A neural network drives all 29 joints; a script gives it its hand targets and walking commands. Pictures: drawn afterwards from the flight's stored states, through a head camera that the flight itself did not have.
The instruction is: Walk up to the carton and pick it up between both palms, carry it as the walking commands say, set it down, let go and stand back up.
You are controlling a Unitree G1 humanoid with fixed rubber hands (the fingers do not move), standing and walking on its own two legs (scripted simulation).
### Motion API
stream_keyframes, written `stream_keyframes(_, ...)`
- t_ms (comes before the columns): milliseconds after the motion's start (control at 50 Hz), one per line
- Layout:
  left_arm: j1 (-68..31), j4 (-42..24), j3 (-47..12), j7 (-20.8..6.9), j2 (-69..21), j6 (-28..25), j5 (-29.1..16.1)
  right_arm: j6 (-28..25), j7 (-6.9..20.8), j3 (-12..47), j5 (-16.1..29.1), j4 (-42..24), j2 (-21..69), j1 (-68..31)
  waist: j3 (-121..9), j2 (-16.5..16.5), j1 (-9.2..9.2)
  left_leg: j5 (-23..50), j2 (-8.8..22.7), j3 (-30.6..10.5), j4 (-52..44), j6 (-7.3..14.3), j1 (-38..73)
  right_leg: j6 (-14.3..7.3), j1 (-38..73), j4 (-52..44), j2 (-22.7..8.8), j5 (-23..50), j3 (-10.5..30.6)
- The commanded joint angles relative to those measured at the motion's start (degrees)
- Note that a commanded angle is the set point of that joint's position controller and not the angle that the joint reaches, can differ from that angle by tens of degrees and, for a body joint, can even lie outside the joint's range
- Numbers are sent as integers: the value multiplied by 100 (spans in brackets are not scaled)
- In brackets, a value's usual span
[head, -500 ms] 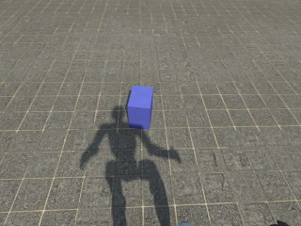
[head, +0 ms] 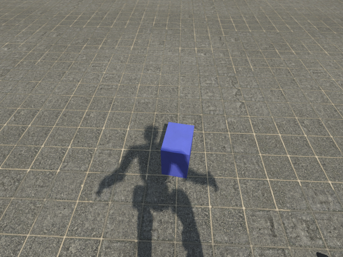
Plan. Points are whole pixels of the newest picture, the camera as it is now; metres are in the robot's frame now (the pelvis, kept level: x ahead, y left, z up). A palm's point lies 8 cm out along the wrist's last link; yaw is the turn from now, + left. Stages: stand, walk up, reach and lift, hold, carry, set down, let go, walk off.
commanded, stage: walk up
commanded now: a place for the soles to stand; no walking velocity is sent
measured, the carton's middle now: (177, 150) +0.88 +0.04 -0.63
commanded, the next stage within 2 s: none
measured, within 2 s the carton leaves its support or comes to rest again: neither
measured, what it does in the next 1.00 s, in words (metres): walks ahead: right foot, then left foot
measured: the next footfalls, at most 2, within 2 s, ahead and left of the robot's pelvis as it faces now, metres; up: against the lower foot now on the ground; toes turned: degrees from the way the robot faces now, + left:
right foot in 0.30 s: +0.24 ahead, -0.12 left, +0.00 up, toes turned -6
left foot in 0.60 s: +0.35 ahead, +0.15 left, +0.00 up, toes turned +1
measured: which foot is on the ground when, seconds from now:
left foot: down 0.00-0.32, up 0.34-0.58, down 0.60-1.00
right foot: down 0.00-0.00, up 0.02-0.28, down 0.30-0.60, up 0.62-0.86, down 0.88-1.00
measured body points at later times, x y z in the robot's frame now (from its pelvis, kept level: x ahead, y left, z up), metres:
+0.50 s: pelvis +0.18 +0.01 +0.00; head +0.20 +0.00 +0.45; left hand +0.28 +0.37 -0.06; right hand +0.27 -0.32 -0.09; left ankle +0.23 +0.14 -0.69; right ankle +0.20 -0.12 -0.72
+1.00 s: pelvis +0.30 +0.03 -0.01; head +0.33 +0.03 +0.44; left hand +0.45 +0.35 -0.10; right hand +0.37 -0.31 -0.11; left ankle +0.31 +0.15 -0.72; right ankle +0.36 -0.10 -0.72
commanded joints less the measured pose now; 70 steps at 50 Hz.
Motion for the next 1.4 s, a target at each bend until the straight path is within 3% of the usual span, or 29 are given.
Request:
stream_keyframes(0, -382, -581, -12, 79, 336, -47, -59, -130, -193, -558, -57, -101, -1827, 1330, -215, 1932, -1019, -3133, 1839, -3854, -2106, 1031, 2940, -47, -3504, 2372, 724, -741, -51)
stream_keyframes(20, -432, -406, 75, 183, 827, 1, -25, -132, -218, -535, 65, -238, -1755, 1010, -123, 745, -872, -3083, 2141, -3861, -2049, 1453, 2370, -23, -3397, 2885, 382, -494, 1000)
stream_keyframes(40, -299, -275, 93, 180, 937, -9, -92, -117, -237, -432, 139, -305, -1481, 737, 50, 436, -647, -2530, 1923, -3293, -1888, 1462, 2011, -5, -3196, 2886, 254, -187, 1101)
stream_keyframes(100, 74, -1, 132, 109, 802, -40, -40, -82, -258, -308, 55, -400, -1194, 384, 106, 1008, -475, -792, 1279, -1616, -1591, 1308, 1341, 117, -2309, 1755, -46, 89, 619)
stream_keyframes(220, -387, -84, 199, -65, 514, -50, -4, -85, -187, -325, 56, -633, -1311, 263, 98, 1079, -397, -813, 1154, -1020, -1441, 1195, 500, 43, -910, 53, 243, 749, -4)
stream_keyframes(280, 7, 51, 340, -14, 669, -103, 20, -12, -182, -175, 62, -736, -977, 264, -116, 286, -52, -1381, 774, -563, -324, 864, -360, -123, 720, -669, 487, 861, 18)
stream_keyframes(300, 552, 122, 435, 54, 908, -139, 31, -28, -216, -63, 44, -841, -707, 216, -275, -538, 308, -1035, 457, -211, 1015, 664, -1090, -351, 1553, -1126, 18, 20, 869)
stream_keyframes(320, 768, 8, 580, 118, 1562, -187, 62, -39, -204, -7, 72, -944, -569, 263, -436, -1583, 400, -1694, -221, 58, 2681, 261, -2326, -1171, 1918, -2242, -1758, -1533, 4021)
stream_keyframes(340, 471, -124, 555, 130, 1530, -181, -37, 16, -289, -93, 97, -783, -1047, 230, -258, -730, 253, -1843, 5, -674, 3253, 205, -2366, -1568, 1622, -2264, -1966, -1301, 4176)
stream_keyframes(380, 139, -222, 460, 185, 1209, -155, -117, -22, -324, -118, 78, -576, -1095, 414, 24, -340, 45, -1480, 346, -839, 2957, 156, -2221, -1565, 1105, -1909, -1664, 98, 2973)
stream_keyframes(440, -11, -318, 372, 138, 1055, -130, -33, -25, -212, -116, 27, -377, -878, 617, -53, -932, -90, -1379, 241, -398, 1813, -3, -1141, -1349, 258, -1677, -1140, 1487, 1563)
stream_keyframes(520, -393, -549, 342, 36, 1132, -74, -18, -21, -121, -169, 80, -376, -728, 497, -46, -1103, -252, -482, -49, 153, 687, 9, 219, -1130, -735, -1596, -843, 578, 1045)
stream_keyframes(560, -524, -607, 219, 25, 941, 5, -28, -64, -160, -248, 31, -230, -822, 773, -45, -689, -510, -230, -356, 307, 88, 91, 1410, -847, -1624, -921, -557, -523, 776)
stream_keyframes(580, -470, -633, 96, 56, 684, 37, -19, -92, -226, -310, -4, -144, -987, 1039, -125, -73, -686, -615, -314, -14, -242, 195, 2041, -646, -2062, -80, -373, -707, 581)
stream_keyframes(600, -501, -759, -25, 78, 316, 46, -52, -130, -315, -440, -71, -182, -1465, 1359, -154, 1130, -915, -2251, 1086, -2372, -1265, 715, 2506, -185, -3062, 1712, 326, -671, -18)
stream_keyframes(620, -425, -723, 9, 191, 473, 93, -19, -139, -347, -519, -42, -326, -1885, 1381, -102, 1183, -912, -2892, 2251, -4265, -1995, 1437, 2182, -26, -3473, 2687, 534, -957, 557)
stream_keyframes(640, -444, -582, 102, 245, 873, 117, -38, -125, -365, -454, 88, -395, -1639, 1017, 89, 293, -741, -2461, 2186, -3840, -1826, 1627, 1753, 7, -3270, 2951, 293, -546, 1134)
stream_keyframes(680, -28, -304, 136, 242, 856, 82, -38, -106, -410, -324, 112, -407, -1312, 639, 155, 464, -422, -1282, 1674, -2510, -1408, 1427, 1379, 55, -2809, 2365, -6, -177, 974)
stream_keyframes(720, 177, -112, 113, 171, 650, 103, 6, -94, -418, -280, 20, -421, -1245, 483, 89, 995, -371, 498, 1334, -1501, -1103, 1339, 814, 90, -1981, 1776, 49, -79, 510)
stream_keyframes(780, -39, -35, 99, 167, 379, 167, -38, -75, -447, -164, 48, -379, -1157, 200, -43, 1037, -254, 2181, 1276, -903, -597, 1199, 219, 33, -901, 887, 273, 369, 187)
stream_keyframes(840, -114, 130, 144, 226, 407, 178, -13, 32, -486, -35, 129, -320, -1037, -46, -268, 864, -102, 1198, 972, -673, 138, 751, -74, -156, -19, -192, 509, 1073, 150)
stream_keyframes(860, -215, 128, 157, 245, 526, 168, 14, 60, -502, 58, 128, -300, -829, -1, -313, 400, -84, 464, 822, -531, 440, 521, -320, -258, 282, -556, 248, 1392, 566)
stream_keyframes(880, -436, 47, 163, 264, 792, 128, 47, 77, -507, 158, 132, -272, -547, 163, -383, -477, -216, -356, 439, -240, 1056, 243, -599, -491, 262, -1075, -671, 1366, 1923)
stream_keyframes(900, -724, -17, 152, 253, 985, 125, 6, 129, -547, 127, 200, -121, -640, 185, -527, -684, -286, -1658, -5, -76, 1386, 100, -91, -1130, -325, -1347, -1284, 1257, 2727)
stream_keyframes(920, -880, 57, 118, 255, 970, 150, -13, 148, -582, 91, 191, 43, -770, 158, -489, -645, -309, -1847, -9, -189, 1213, 125, 154, -1226, -479, -1229, -1204, 1179, 2559)
stream_keyframes(960, -1339, 157, -11, 272, 742, 225, -61, 84, -595, 100, 146, 401, -790, 347, -376, -617, -506, -965, 56, -277, 231, 187, 690, -725, -830, -872, -689, 1227, 1690)
stream_keyframes(1020, -1308, 462, -100, 257, 478, 285, -147, -10, -571, 135, 102, 565, -1078, -216, -320, -63, -178, 271, 693, -1061, -363, 390, 374, -186, -208, -223, 3, 1708, 778)
stream_keyframes(1120, -1719, 836, -152, 282, 456, 292, -149, 40, -585, 231, 156, 969, -823, -572, -499, -95, -231, 814, 389, -549, -359, 187, 782, -322, 223, -566, -243, 2668, 911)
stream_keyframes(1380, -2329, 1617, -276, 253, 277, 363, -88, 178, -510, 334, 115, 1663, -662, -1441, -351, 5, -255, 337, 496, -542, -1472, 65, 1451, -46, 368, -1715, -228, 1949, 882)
